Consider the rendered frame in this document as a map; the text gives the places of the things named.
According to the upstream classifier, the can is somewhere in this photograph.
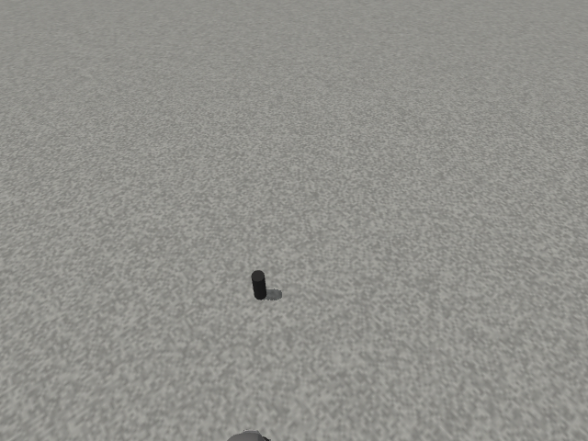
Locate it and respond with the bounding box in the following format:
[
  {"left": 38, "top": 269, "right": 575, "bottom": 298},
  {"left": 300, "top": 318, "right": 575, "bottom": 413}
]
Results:
[{"left": 252, "top": 270, "right": 266, "bottom": 300}]

